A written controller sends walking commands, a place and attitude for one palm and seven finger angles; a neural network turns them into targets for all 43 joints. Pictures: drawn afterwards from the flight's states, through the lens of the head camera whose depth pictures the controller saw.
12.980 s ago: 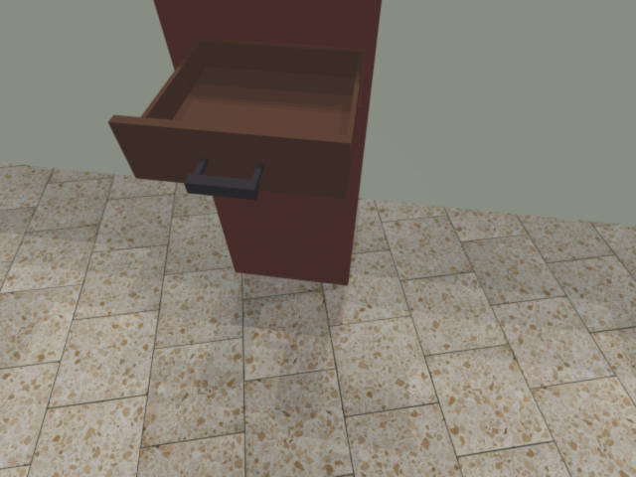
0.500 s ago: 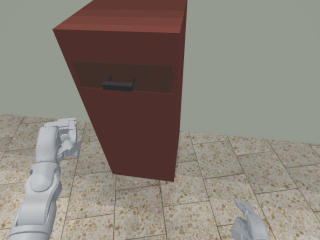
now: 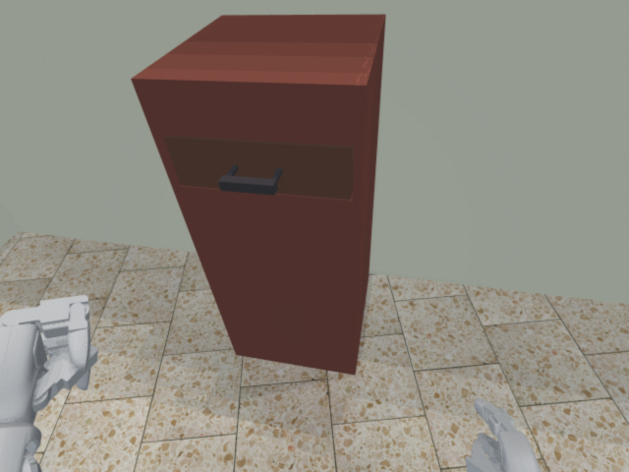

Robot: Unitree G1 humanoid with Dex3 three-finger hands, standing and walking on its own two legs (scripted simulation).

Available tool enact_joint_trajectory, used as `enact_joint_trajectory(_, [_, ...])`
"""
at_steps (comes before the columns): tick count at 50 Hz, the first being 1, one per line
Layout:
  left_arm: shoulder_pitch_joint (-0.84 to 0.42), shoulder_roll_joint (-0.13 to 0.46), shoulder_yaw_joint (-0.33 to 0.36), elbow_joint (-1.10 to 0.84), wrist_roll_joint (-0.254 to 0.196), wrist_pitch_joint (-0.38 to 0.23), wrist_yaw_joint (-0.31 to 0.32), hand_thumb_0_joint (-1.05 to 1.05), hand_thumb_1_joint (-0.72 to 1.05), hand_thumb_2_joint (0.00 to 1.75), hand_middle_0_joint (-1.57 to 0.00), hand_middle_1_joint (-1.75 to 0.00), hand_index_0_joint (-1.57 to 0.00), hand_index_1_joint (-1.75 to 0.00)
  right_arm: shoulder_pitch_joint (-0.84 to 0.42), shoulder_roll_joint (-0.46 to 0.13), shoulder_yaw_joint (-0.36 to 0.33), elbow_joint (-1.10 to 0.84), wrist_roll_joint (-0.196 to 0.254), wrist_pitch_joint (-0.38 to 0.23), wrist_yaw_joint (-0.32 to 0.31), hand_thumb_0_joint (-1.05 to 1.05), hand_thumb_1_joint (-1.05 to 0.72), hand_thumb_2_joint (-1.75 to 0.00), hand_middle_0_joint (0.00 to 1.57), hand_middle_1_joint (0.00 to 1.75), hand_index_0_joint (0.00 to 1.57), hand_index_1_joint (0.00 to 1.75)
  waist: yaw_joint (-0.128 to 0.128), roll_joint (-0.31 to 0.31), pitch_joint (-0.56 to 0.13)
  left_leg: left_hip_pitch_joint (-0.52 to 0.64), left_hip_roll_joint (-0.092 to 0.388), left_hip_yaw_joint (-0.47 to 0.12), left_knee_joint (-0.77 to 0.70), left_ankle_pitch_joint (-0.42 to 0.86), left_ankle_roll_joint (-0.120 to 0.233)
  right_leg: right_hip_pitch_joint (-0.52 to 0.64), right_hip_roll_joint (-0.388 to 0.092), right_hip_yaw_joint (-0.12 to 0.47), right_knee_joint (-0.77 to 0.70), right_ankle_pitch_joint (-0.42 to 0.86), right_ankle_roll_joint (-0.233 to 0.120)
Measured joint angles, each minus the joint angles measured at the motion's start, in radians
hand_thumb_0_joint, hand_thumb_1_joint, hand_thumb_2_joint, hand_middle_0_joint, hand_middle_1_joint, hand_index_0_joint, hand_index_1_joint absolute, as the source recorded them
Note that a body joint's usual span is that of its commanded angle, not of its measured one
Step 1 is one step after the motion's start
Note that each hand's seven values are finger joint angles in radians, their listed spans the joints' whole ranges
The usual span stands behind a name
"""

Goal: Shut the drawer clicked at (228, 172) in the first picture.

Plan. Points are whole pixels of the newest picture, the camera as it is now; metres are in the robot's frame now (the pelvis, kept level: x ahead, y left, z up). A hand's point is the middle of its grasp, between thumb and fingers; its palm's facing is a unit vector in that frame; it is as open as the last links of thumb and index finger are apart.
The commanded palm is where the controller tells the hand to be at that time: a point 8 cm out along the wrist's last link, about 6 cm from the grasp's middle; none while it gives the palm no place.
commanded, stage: draw the hand back to the body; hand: left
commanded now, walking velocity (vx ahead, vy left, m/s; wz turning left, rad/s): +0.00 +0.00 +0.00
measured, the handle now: (252, 178) +0.63 +0.22 +0.05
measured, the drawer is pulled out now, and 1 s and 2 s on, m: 0.00 0.00 0.00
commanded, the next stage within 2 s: step back with the hand held close in 0.06 s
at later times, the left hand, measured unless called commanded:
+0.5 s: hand (94, 346) +0.18 +0.25 +0.15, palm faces +0.26 -0.83 -0.50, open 3.2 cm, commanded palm +0.12 +0.30 +0.17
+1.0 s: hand (11, 427) +0.10 +0.28 +0.15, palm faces +0.35 -0.79 -0.50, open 3.2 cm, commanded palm +0.04 +0.32 +0.17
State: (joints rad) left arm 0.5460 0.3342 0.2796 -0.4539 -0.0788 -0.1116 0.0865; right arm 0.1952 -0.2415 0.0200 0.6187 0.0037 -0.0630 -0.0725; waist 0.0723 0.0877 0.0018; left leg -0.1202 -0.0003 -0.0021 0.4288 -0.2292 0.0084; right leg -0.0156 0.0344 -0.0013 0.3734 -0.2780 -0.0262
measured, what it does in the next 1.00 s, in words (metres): shifts its weight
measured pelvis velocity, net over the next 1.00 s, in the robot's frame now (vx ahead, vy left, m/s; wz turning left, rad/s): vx -0.09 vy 0.03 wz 0.01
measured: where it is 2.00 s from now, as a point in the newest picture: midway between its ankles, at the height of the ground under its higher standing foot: outside the picture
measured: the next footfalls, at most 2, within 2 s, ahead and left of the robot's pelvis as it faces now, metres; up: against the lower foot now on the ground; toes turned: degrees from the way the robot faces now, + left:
right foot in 1.46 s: -0.21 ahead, -0.04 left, +0.00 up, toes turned -2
left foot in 1.92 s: -0.19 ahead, +0.18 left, +0.00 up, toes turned +0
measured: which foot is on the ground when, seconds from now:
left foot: down 0.00-1.00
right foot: down 0.00-1.00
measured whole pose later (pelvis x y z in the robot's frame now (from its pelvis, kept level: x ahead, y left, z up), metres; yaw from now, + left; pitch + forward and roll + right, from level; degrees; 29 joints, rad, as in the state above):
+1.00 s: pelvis -0.09 +0.03 -0.01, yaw +0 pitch +0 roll -2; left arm 0.60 0.40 0.37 -0.53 -0.02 -0.27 0.13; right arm 0.21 -0.22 0.00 0.53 0.01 -0.05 -0.07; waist 0.01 0.04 0.04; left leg -0.41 -0.02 0.01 0.55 -0.15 0.06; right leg -0.32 0.02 0.01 0.53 -0.21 0.02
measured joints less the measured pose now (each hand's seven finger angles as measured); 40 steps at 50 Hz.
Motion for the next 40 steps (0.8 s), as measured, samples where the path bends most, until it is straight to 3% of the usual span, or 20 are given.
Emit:
enact_joint_trajectory(10, [-0.05, -0.017, -0.016, 0.026, 0.006, 0.012, 0.005, 0.01, 0.89, 0.9, -1.41, -1.6, -1.4, -1.6, -0.01, 0.017, 0.015, 0.0, -0.008, -0.015, -0.004, 0.01, -0.9, -0.9, 0.2, 0.3, 0.2, 0.3, 0.0, -0.009, 0.008, 0.007, -0.003, 0.0, -0.007, 0.004, 0.001, 0.004, -0.003, 0.0, 0.0, 0.0, 0.001])
enact_joint_trajectory(16, [-0.019, 0.024, 0.047, 0.006, 0.017, -0.054, -0.002, 0.01, 0.89, 0.9, -1.41, -1.6, -1.4, -1.6, -0.015, 0.01, 0.006, -0.043, -0.003, 0.045, 0.018, 0.01, -0.9, -0.9, 0.21, 0.3, 0.2, 0.3, -0.04, -0.004, -0.01, -0.059, 0.006, 0.003, 0.01, 0.004, 0.006, -0.048, 0.005, 0.004, -0.019, 0.022, 0.008])
enact_joint_trajectory(26, [0.067, 0.068, 0.042, -0.034, 0.016, -0.066, 0.001, 0.01, 0.89, 0.9, -1.4, -1.6, -1.4, -1.6, -0.003, -0.01, -0.042, -0.078, 0.016, 0.12, 0.005, 0.01, -0.9, -0.9, 0.2, 0.3, 0.2, 0.3, -0.074, -0.03, 0.005, -0.124, -0.017, 0.027, -0.013, 0.045, 0.028, -0.141, -0.021, 0.024, 0.01, 0.039, 0.033])
enact_joint_trajectory(40, [0.068, 0.069, 0.066, -0.06, 0.032, -0.126, 0.038, 0.01, 0.89, 0.9, -1.4, -1.6, -1.4, -1.6, 0.007, 0.016, -0.026, -0.092, 0.018, 0.077, 0.001, 0.01, -0.9, -0.9, 0.2, 0.3, 0.2, 0.3, -0.076, -0.04, 0.013, -0.215, -0.021, 0.019, 0.036, 0.087, 0.048, -0.223, -0.024, 0.012, 0.051, 0.082, 0.051])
